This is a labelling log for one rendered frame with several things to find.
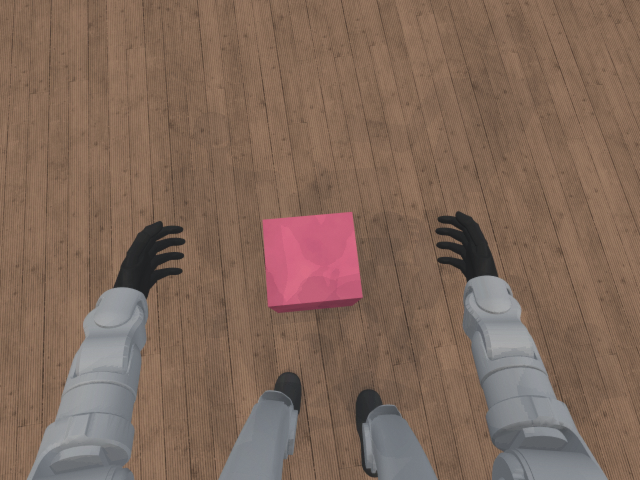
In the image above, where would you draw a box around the right robot hand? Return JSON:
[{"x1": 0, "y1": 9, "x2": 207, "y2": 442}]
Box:
[{"x1": 435, "y1": 211, "x2": 498, "y2": 282}]

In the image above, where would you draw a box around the left robot shin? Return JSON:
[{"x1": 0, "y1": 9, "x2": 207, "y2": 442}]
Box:
[{"x1": 251, "y1": 390, "x2": 293, "y2": 412}]

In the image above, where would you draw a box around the right robot shin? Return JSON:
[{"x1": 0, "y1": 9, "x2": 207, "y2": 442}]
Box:
[{"x1": 366, "y1": 405, "x2": 408, "y2": 424}]

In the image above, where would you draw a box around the robot right forearm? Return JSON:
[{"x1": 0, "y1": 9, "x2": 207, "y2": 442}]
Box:
[{"x1": 463, "y1": 275, "x2": 608, "y2": 480}]

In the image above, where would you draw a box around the robot left forearm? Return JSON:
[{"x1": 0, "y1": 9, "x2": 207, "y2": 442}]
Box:
[{"x1": 27, "y1": 287, "x2": 148, "y2": 480}]

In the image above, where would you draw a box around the robot shin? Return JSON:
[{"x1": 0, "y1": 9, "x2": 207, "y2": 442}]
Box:
[
  {"x1": 366, "y1": 405, "x2": 408, "y2": 424},
  {"x1": 251, "y1": 390, "x2": 293, "y2": 412}
]

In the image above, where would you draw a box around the right robot upper arm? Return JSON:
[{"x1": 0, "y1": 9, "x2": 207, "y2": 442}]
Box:
[{"x1": 492, "y1": 448, "x2": 606, "y2": 480}]

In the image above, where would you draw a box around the carton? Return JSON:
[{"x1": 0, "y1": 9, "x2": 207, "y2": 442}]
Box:
[{"x1": 263, "y1": 212, "x2": 363, "y2": 313}]

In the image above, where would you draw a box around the left robot hand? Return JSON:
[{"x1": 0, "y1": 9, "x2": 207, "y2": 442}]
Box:
[{"x1": 113, "y1": 221, "x2": 186, "y2": 299}]

